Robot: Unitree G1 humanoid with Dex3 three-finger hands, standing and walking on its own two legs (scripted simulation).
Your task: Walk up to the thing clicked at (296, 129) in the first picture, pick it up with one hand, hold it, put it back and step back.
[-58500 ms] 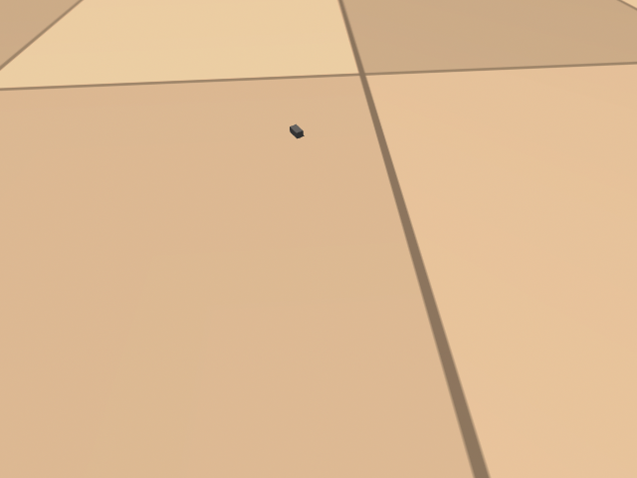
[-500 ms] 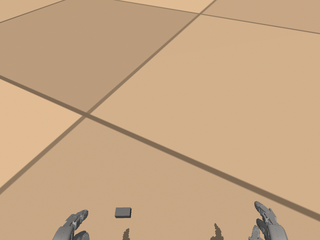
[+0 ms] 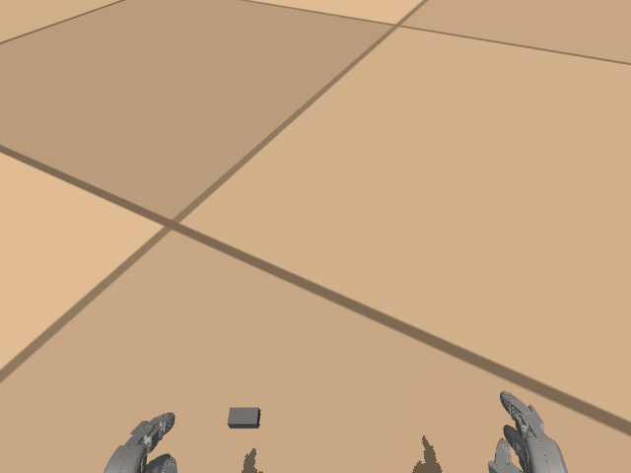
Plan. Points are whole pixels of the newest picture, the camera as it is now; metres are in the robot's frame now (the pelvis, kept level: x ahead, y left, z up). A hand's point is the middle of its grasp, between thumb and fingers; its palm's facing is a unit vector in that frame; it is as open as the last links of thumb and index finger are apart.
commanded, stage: home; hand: left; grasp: from above
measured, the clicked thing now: (244, 417) +0.45 +0.23 -0.70
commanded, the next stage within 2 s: stand in 0.68 s
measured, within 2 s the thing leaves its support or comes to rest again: neither
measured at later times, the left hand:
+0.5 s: hand out of the picture +0.17 +0.18 -0.04, palm faces +0.04 -0.98 -0.21, open 7.4 cm
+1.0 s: hand out of the picture +0.14 +0.23 -0.10, palm faces +0.03 -0.94 -0.35, open 7.4 cm
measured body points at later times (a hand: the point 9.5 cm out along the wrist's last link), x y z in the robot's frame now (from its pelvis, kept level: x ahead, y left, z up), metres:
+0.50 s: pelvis +0.01 +0.00 +0.00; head +0.02 +0.00 +0.45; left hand +0.16 +0.23 -0.03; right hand +0.16 -0.25 -0.06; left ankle +0.02 +0.13 -0.68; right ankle -0.01 -0.13 -0.68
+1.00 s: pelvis +0.00 +0.00 +0.02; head +0.02 +0.01 +0.47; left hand +0.14 +0.28 -0.07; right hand +0.13 -0.27 -0.09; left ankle +0.02 +0.13 -0.68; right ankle -0.01 -0.13 -0.68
